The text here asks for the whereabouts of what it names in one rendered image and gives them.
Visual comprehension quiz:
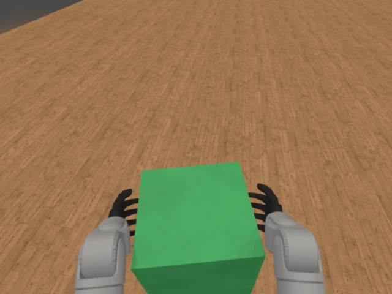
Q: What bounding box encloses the robot left forearm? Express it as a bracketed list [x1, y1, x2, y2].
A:
[74, 216, 130, 294]

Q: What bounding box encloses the right robot hand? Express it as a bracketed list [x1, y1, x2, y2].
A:
[248, 183, 282, 232]

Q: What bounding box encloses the left robot hand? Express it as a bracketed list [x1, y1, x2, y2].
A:
[108, 189, 139, 236]

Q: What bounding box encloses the robot right forearm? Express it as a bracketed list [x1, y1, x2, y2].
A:
[265, 211, 326, 294]

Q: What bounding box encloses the carton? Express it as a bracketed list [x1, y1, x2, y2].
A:
[131, 162, 266, 294]

